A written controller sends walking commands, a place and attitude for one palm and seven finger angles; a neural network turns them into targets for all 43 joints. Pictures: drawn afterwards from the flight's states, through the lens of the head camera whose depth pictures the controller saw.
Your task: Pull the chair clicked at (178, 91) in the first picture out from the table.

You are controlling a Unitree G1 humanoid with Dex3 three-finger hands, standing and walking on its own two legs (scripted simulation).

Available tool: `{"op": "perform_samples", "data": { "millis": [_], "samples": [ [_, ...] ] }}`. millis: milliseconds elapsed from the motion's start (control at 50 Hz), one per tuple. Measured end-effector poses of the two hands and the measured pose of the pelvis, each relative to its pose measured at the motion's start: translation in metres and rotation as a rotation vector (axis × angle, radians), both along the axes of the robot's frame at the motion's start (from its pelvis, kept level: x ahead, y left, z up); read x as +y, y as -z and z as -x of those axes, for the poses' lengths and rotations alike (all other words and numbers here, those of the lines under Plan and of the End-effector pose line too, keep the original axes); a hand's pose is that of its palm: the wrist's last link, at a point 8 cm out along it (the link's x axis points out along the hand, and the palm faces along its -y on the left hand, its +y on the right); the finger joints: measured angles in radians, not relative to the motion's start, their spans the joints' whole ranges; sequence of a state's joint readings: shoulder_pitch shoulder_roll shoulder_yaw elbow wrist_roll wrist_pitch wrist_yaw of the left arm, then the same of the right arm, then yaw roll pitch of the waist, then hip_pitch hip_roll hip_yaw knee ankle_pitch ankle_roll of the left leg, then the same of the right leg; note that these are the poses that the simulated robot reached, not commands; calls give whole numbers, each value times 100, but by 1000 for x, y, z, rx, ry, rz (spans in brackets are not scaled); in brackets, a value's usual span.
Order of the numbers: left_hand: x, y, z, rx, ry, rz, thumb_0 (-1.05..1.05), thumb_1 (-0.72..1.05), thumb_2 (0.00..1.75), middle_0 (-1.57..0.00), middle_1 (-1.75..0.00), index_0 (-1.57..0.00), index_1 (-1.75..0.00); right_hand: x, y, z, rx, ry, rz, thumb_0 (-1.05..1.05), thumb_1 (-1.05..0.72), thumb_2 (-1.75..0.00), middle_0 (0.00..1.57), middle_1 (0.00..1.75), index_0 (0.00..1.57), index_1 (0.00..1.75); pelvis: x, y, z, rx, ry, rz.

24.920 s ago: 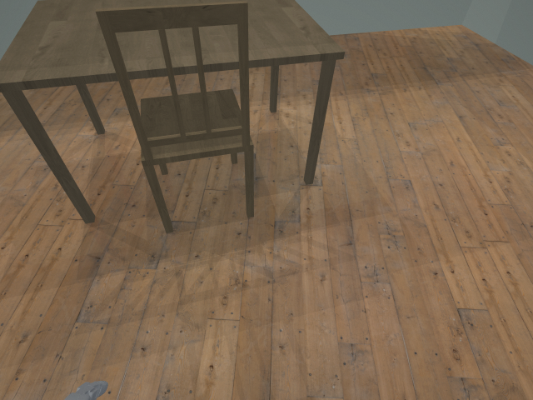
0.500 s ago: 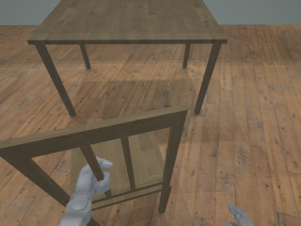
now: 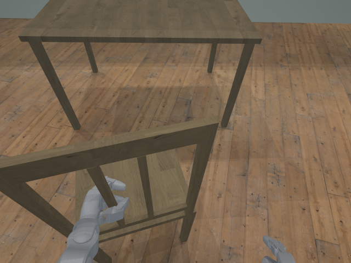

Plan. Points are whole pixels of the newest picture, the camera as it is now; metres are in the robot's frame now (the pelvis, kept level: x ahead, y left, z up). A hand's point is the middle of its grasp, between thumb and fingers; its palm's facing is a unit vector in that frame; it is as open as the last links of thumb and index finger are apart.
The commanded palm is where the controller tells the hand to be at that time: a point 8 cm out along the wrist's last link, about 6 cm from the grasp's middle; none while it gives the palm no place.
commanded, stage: open the thumb and straighten the fingers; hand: left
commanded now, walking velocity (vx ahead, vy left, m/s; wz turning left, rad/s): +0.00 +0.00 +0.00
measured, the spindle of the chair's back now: (110, 200) +0.28 +0.17 -0.05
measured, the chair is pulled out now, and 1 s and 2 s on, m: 0.69 0.69 0.69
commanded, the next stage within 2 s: draw the fingers out of the gap in 0.56 s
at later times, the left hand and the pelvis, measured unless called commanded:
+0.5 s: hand (116, 201) +0.28 +0.16 -0.06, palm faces +0.08 -0.98 -0.18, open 16.6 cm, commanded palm +0.25 +0.20 -0.04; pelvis +0.03 +0.00 -0.03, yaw +1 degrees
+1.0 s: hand (109, 228) +0.22 +0.16 -0.06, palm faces +0.08 -0.98 -0.17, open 17.5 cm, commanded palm +0.19 +0.21 -0.04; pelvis +0.02 -0.01 -0.03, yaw +2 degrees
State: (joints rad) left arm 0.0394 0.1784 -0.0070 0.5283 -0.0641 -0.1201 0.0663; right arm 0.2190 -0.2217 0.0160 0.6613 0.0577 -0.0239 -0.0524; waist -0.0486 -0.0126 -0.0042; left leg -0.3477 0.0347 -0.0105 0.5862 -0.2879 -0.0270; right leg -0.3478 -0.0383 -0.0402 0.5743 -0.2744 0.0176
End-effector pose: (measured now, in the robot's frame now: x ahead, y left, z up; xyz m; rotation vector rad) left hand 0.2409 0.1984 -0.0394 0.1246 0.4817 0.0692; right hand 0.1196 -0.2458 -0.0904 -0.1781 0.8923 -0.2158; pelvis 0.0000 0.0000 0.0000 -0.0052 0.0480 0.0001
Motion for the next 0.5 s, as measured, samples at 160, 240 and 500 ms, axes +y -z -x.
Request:
{"op": "perform_samples", "data": {
  "millis": [160,240,500],
  "samples": [
    [7,4,-9,32,-18,-28,1,-12,41,-40,-130,-47,-135,0,15,-14,-29,-18,1,2,-90,-90,20,30,20,30,6,11,-7,65,3,-2],
    [8,3,-12,31,-33,-25,0,-33,31,-37,-115,-40,-117,3,20,-26,-53,-29,-1,2,-90,-90,20,30,20,30,6,16,-14,88,1,-3],
    [9,5,-17,44,-48,-41,-1,-53,21,-12,-35,-12,-35,3,19,-65,-124,-74,12,2,-90,-90,20,30,20,30,-2,26,-30,123,-15,-1]
  ]
}}
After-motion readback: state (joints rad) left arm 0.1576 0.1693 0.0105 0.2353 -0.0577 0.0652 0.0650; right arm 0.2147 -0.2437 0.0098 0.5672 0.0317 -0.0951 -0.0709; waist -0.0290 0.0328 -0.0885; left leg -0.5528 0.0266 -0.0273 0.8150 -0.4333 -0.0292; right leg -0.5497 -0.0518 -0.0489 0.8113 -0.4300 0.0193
